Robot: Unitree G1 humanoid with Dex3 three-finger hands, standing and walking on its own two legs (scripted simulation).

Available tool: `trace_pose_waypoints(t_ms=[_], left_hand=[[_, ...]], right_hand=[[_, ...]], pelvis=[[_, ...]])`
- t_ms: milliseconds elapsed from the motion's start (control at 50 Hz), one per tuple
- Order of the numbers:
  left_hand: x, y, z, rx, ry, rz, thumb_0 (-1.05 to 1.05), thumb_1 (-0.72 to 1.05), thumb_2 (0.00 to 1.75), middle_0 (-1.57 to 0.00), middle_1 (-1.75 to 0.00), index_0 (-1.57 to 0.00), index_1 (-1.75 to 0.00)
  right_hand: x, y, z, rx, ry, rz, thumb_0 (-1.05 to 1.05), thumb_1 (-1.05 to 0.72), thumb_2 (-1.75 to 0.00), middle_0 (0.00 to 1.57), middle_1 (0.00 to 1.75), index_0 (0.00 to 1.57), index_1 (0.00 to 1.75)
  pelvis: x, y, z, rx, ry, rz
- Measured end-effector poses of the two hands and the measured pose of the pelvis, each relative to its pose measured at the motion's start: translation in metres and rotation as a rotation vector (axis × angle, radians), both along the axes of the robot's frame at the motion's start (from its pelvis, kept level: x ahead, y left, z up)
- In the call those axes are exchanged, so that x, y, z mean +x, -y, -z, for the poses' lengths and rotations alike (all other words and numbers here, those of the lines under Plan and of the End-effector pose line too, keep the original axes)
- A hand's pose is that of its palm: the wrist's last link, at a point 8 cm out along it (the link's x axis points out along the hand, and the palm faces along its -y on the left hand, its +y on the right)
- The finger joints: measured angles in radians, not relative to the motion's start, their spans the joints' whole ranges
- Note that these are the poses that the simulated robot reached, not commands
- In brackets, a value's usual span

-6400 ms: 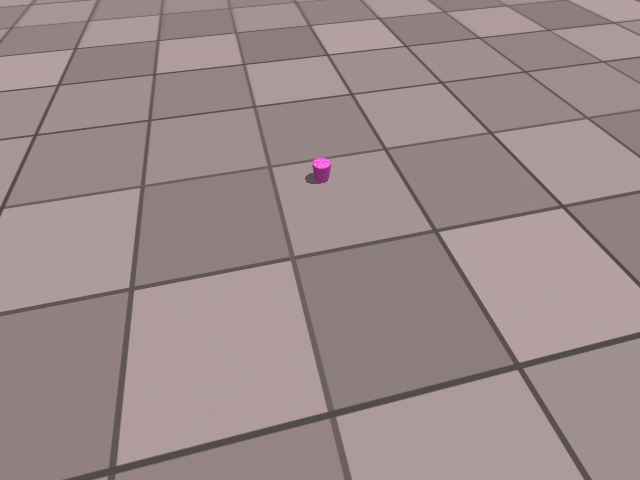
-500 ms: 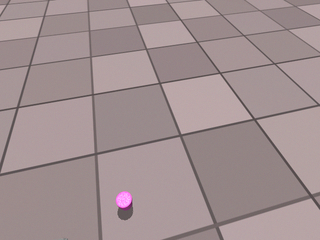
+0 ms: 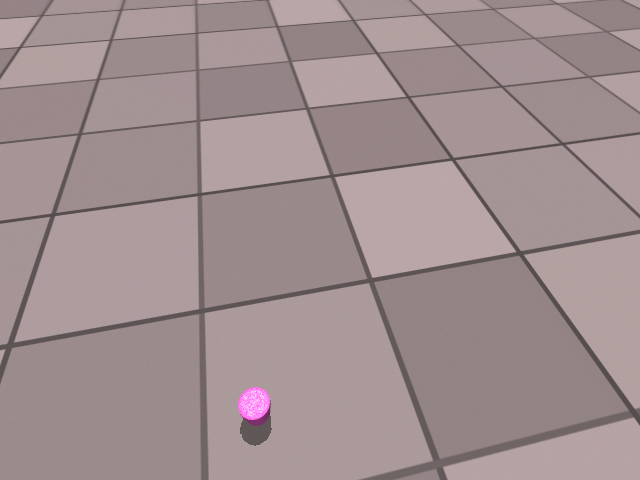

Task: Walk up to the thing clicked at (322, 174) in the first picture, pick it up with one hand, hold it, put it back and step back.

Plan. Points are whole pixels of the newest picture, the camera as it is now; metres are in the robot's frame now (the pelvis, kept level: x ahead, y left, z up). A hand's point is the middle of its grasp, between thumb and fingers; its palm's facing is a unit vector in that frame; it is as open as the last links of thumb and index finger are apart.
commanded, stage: walk up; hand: left
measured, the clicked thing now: (256, 408) +0.44 +0.22 -0.73
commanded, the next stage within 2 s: stand in 0.08 s
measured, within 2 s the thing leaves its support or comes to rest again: neither
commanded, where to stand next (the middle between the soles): +0.06 -0.03 m, yaw +1 degrees
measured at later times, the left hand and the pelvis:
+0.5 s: hand out of the picture +0.08 +0.25 -0.15, palm faces -0.02 -0.94 -0.35, open 7.4 cm; pelvis +0.00 +0.00 +0.00, yaw +0 degrees
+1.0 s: hand out of the picture +0.08 +0.25 -0.15, palm faces -0.03 -0.94 -0.35, open 7.4 cm; pelvis +0.00 -0.01 +0.01, yaw -1 degrees
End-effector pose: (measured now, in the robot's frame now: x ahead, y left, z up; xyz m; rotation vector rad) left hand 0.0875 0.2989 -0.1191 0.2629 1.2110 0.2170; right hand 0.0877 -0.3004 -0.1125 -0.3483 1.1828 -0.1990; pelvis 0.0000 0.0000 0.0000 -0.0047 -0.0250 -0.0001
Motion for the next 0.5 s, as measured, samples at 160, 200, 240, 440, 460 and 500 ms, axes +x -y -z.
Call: trace_pose_waypoints(t_ms=[160,200,240,440,460,500], left_hand=[[-0.008,0.001,0.0,0.004,-0.017,0.006,0.01,0.91,0.9,-0.2,-0.3,-0.2,-0.3],[-0.01,0.002,-0.001,0.007,-0.02,0.013,0.01,0.91,0.9,-0.2,-0.3,-0.2,-0.3],[-0.01,0.003,-0.003,0.011,-0.02,0.019,0.01,0.91,0.9,-0.2,-0.3,-0.2,-0.3],[-0.011,0.003,-0.009,0.034,-0.013,0.036,0.01,0.91,0.9,-0.2,-0.3,-0.2,-0.3],[-0.012,0.002,-0.01,0.036,-0.013,0.037,0.01,0.91,0.9,-0.2,-0.3,-0.2,-0.3],[-0.012,0.002,-0.01,0.04,-0.012,0.038,0.01,0.91,0.9,-0.2,-0.3,-0.2,-0.3]], right_hand=[[-0.004,-0.001,0.001,0.009,-0.024,0.001,0.0,-0.9,-0.9,0.2,0.3,0.21,0.3],[-0.005,-0.003,0.002,0.019,-0.026,0.005,0.0,-0.9,-0.9,0.2,0.3,0.21,0.3],[-0.005,-0.004,0.004,0.029,-0.027,0.009,0.0,-0.9,-0.9,0.2,0.3,0.21,0.3],[-0.012,-0.008,0.008,0.062,-0.035,0.02,0.0,-0.9,-0.9,0.2,0.3,0.21,0.3],[-0.013,-0.007,0.008,0.063,-0.036,0.022,0.0,-0.9,-0.9,0.2,0.3,0.21,0.3],[-0.015,-0.006,0.008,0.063,-0.04,0.024,0.0,-0.9,-0.9,0.2,0.3,0.21,0.3]], pelvis=[[0.001,-0.001,-0.002,0.001,0.004,0.001],[0.001,-0.001,-0.002,0.002,0.008,0.002],[0.001,-0.001,-0.003,0.003,0.012,0.003],[-0.001,0.001,-0.005,0.006,0.017,0.006],[-0.001,0.002,-0.005,0.006,0.017,0.006],[-0.002,0.002,-0.005,0.006,0.018,0.006]])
